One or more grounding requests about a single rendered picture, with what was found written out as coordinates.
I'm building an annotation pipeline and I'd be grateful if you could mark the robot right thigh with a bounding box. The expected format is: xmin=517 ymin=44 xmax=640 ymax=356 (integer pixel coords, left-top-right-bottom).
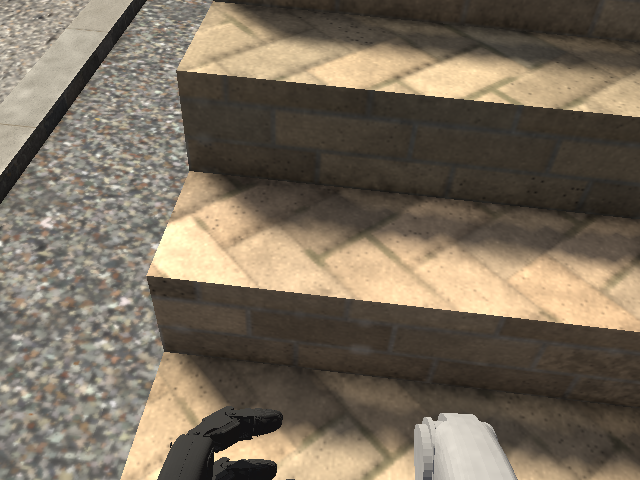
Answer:
xmin=414 ymin=413 xmax=518 ymax=480

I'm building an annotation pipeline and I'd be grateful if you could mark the robot left hand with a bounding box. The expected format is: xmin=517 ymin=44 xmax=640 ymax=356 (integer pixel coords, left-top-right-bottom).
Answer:
xmin=157 ymin=406 xmax=295 ymax=480

